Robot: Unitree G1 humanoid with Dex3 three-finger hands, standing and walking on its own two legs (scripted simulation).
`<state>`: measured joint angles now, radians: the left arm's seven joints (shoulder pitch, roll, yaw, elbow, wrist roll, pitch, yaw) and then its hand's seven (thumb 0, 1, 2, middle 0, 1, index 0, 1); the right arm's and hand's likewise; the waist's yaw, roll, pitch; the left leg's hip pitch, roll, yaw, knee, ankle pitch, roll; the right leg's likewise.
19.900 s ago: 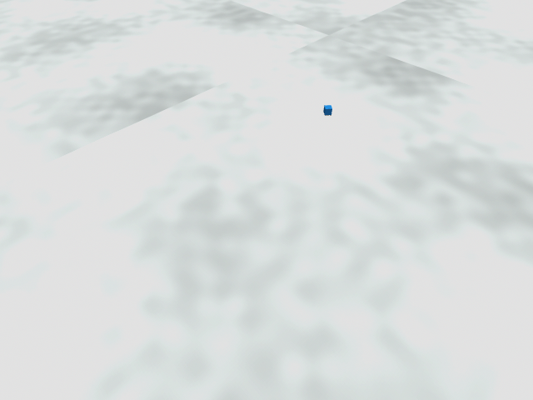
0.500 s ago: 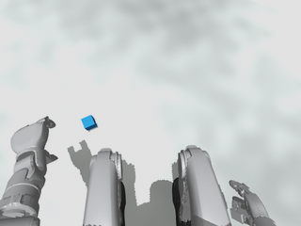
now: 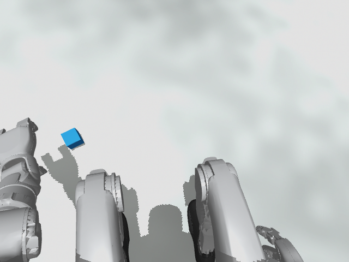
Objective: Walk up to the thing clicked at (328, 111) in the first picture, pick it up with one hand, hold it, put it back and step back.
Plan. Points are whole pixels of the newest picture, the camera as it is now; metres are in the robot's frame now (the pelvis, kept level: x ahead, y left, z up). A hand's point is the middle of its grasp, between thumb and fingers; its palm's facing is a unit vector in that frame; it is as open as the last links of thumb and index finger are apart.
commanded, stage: rise first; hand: left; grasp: from above
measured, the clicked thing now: (72, 138) +0.47 +0.28 -0.35
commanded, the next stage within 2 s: none
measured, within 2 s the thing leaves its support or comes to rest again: neither
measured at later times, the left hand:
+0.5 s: hand (42, 149) +0.41 +0.32 -0.22, palm faces -0.38 -0.22 -0.90, open 12.1 cm
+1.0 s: hand (47, 146) +0.42 +0.31 -0.23, palm faces -0.37 -0.23 -0.90, open 12.0 cm
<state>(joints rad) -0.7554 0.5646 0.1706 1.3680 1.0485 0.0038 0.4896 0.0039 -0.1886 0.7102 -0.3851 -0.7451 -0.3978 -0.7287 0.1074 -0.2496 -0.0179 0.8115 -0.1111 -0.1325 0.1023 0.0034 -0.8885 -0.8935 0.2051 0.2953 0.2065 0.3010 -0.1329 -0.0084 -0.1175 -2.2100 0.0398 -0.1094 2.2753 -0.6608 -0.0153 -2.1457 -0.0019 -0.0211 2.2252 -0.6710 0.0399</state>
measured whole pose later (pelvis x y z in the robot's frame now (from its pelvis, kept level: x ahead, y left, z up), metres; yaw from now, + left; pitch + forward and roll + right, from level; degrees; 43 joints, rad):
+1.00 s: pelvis +0.01 +0.00 -0.05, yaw -2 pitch +33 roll -7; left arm -0.87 0.65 0.24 1.51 1.08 -0.04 0.54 0.00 -0.18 0.68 -0.41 -0.72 -0.42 -0.71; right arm 0.11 -0.28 0.02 0.82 -0.16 -0.15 0.21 0.00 -0.90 -0.90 0.20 0.30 0.20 0.30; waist -0.18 -0.02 -0.04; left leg -2.33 0.04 -0.16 2.44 -0.70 -0.03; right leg -2.26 0.02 -0.05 2.37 -0.69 0.05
